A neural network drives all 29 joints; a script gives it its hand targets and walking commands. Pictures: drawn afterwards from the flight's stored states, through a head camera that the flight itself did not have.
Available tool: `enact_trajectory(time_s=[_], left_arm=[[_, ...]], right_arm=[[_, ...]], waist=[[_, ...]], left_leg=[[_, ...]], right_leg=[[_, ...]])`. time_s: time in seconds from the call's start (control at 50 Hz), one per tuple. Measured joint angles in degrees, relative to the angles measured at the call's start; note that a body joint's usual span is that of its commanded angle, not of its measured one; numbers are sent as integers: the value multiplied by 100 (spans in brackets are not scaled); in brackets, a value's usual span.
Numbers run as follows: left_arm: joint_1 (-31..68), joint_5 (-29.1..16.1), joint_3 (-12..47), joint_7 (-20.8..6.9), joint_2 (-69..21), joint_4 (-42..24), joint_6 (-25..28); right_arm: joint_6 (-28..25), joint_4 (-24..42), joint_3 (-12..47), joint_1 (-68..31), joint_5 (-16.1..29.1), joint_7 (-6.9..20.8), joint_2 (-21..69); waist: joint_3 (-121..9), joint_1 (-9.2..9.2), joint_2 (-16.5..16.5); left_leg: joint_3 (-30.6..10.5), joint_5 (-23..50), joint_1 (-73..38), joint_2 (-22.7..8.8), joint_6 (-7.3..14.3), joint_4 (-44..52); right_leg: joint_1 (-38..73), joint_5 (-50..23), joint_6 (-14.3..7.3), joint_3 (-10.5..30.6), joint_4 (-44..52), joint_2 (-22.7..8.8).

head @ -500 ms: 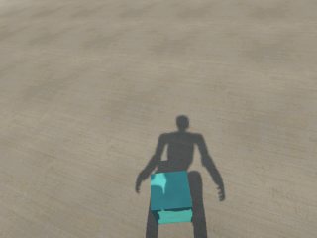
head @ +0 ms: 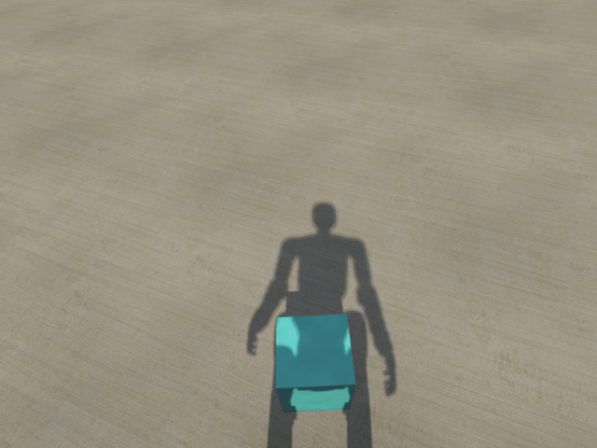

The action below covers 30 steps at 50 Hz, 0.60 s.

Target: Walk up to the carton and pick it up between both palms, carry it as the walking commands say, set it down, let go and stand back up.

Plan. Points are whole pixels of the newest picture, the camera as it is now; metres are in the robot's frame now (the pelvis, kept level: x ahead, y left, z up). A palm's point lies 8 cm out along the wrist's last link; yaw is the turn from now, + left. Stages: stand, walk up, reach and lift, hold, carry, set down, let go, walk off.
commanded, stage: walk up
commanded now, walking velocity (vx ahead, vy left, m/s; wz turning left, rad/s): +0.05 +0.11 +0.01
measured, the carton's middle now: (314, 364) +0.46 +0.01 -0.65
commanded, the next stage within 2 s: stand in 0.52 s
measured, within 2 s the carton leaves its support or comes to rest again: neither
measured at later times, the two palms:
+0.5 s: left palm out of the picture +0.01 +0.28 -0.15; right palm out of the picture +0.07 -0.18 -0.13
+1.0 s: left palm (140, 426) +0.19 +0.27 -0.12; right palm (448, 422) +0.19 -0.19 -0.12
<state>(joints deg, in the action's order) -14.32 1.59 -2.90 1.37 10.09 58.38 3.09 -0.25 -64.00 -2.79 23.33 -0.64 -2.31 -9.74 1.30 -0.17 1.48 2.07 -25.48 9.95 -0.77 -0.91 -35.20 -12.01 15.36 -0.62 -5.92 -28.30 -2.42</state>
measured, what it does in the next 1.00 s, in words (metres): steps on the spot: left foot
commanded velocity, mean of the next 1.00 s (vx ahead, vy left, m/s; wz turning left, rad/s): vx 0.01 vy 0.01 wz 0.00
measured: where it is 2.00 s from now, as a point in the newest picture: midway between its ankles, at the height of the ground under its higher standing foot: outside the picture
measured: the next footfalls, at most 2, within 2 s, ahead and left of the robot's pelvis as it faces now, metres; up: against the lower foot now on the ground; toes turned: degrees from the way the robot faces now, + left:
left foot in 0.22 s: +0.08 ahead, +0.16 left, +0.00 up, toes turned -10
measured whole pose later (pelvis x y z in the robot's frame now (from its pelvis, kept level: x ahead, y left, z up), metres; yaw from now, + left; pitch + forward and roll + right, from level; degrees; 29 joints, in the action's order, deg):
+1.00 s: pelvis +0.02 +0.04 -0.01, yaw +0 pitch +10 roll +0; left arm 2.2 -2.9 -0.7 1.5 11.7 35.1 -35.2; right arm 33.8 -35.4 -0.7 -1.6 2.2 0.4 -12.0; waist -2.8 -0.6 -0.8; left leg 3.3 -14.0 31.0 -2.5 0.2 -34.9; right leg -25.2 19.2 2.0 -1.5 -34.5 -3.4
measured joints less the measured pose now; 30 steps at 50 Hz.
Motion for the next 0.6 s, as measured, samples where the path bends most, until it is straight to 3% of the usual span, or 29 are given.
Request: enact_trajectory(time_s=[0.06, 0.1, 0.16, 0.22, 0.38, 0.6], left_arm=[[-100, 22, 40, 108, -33, 33, -18], [-206, 32, 55, 131, -58, 95, -54], [-350, 4, 99, 108, -98, 214, -103], [-461, -65, 136, 73, -146, 349, -181], [-456, -127, 175, 30, -56, 483, -361], [-315, -79, 138, 64, -5, 495, -358]], right_arm=[[81, 110, -46, -253, -30, 27, -110], [116, 207, -72, -464, -50, 63, -158], [153, 344, -56, -765, 1, 101, -143], [80, 461, 3, -951, -6, 97, -106], [-57, 416, 135, -1047, 11, 66, 161], [-88, 200, 105, -821, 23, 27, 110]], waist=[[103, -55, 16], [143, -75, 25], [192, -80, 1], [225, -70, 20], [134, -103, -358], [177, 1, -277]], left_leg=[[41, -191, 666, 45, -92, -1255], [54, -18, 965, -27, -152, -1501], [46, 378, 988, -153, -163, -759], [85, 1468, 572, -257, -134, 591], [217, 1270, 165, -122, 94, 943], [276, 1359, -30, 1, 178, 1198]], right_leg=[[121, 95, 14, 27, 140, -127], [207, 30, 74, 37, 287, -180], [302, 16, 140, 45, 364, -211], [341, 196, 228, 23, 138, -137], [750, 99, 418, 116, 568, -255], [927, -2, 512, 150, 807, -368]])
